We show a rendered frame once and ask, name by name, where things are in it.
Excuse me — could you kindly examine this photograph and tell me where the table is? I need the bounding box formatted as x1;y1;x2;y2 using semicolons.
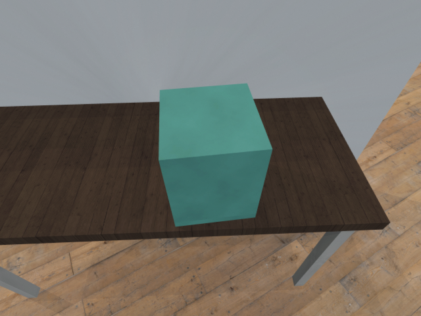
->
0;97;390;298

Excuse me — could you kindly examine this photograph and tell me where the carton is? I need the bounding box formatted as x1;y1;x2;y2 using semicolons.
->
159;83;272;226

